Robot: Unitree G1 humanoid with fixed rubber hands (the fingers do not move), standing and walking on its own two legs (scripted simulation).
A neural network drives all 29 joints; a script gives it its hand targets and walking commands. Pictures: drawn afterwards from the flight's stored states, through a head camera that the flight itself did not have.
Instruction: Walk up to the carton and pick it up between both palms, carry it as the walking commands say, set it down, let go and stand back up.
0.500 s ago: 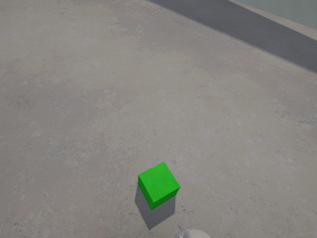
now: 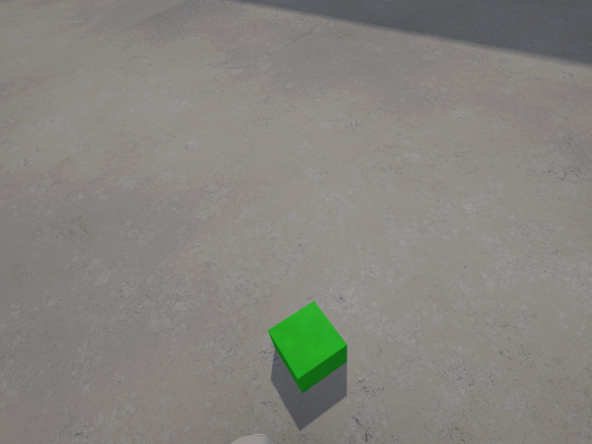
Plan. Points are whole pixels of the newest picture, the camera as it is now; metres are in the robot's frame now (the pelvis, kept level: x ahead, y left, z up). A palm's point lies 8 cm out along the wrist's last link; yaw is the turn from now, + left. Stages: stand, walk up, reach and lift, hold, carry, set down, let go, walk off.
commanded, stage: walk up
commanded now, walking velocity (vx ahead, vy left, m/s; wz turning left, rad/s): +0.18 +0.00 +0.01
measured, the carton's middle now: (308, 346) +0.52 +0.07 -0.71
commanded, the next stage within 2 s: none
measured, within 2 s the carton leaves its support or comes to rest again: neither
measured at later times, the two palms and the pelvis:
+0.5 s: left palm out of the picture +0.00 +0.26 -0.16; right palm out of the picture +0.14 -0.17 -0.15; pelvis +0.07 +0.04 -0.01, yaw +1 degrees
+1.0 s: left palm out of the picture +0.07 +0.25 -0.16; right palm out of the picture +0.05 -0.18 -0.15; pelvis +0.07 +0.03 -0.01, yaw +2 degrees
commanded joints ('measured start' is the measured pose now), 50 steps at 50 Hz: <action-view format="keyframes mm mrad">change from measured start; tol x32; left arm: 1 95 153 48 -27 9 -22 13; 50 -41 104 31 65 8 24 27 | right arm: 1 -22 -11 -10 -23 -3 9 -3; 50 119 12 17 85 24 -64 -38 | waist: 1 35 -208 -43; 50 -6 -47 25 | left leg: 1 -49 -10 21 -37 -31 14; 13 60 -12 92 -350 -51 15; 18 579 258 -118 -387 1167 135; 28 258 97 -29 -513 211 58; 50 300 97 -47 -543 220 42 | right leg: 1 105 -217 154 -88 297 -96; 3 96 -231 237 -143 48 -121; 5 55 -191 99 -23 712 -115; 7 168 -359 344 -147 56 -173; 10 140 -312 284 -148 77 -176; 15 73 -100 6 181 925 -25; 18 -154 15 1 243 -87 46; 20 -180 -11 21 248 -163 46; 27 -57 -51 29 -5 265 39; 50 -19 -85 60 -23 210 10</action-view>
